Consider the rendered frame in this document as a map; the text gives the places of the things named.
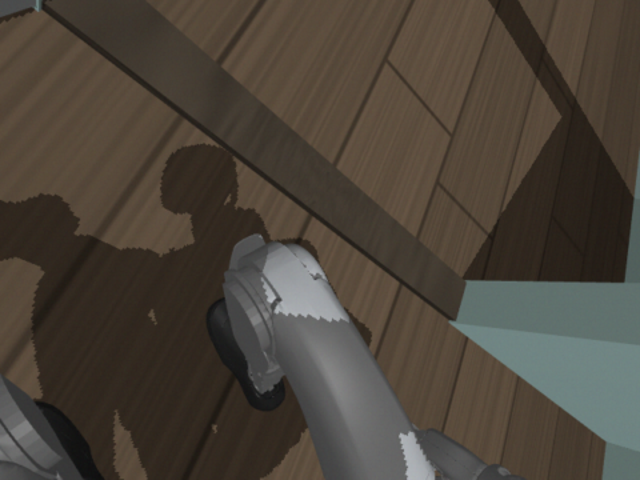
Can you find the right robot hand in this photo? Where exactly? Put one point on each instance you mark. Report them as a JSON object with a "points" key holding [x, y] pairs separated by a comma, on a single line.
{"points": [[449, 458]]}

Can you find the right robot foot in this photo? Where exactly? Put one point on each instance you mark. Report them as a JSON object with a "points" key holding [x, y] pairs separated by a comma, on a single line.
{"points": [[220, 332]]}

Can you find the right robot arm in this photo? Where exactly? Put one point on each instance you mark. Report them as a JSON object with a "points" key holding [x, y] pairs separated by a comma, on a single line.
{"points": [[497, 472]]}

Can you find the left robot foot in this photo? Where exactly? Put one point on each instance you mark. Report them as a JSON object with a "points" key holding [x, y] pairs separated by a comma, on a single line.
{"points": [[71, 440]]}

